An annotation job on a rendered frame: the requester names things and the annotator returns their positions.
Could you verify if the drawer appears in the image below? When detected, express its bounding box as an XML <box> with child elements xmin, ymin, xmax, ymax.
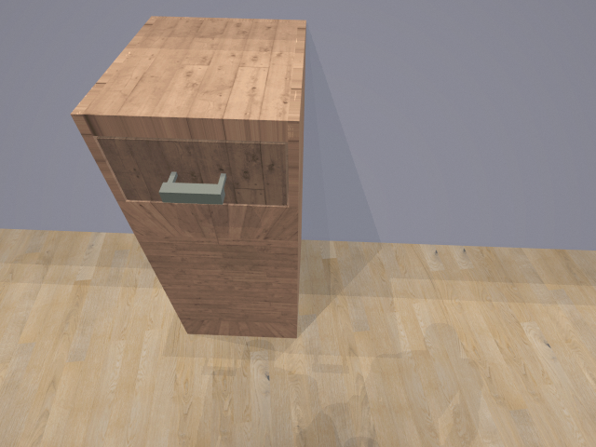
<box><xmin>97</xmin><ymin>136</ymin><xmax>289</xmax><ymax>206</ymax></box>

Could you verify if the handle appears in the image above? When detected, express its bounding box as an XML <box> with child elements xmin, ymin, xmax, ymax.
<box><xmin>158</xmin><ymin>171</ymin><xmax>226</xmax><ymax>205</ymax></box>

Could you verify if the cabinet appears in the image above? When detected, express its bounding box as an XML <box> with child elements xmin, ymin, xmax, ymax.
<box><xmin>70</xmin><ymin>16</ymin><xmax>306</xmax><ymax>338</ymax></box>

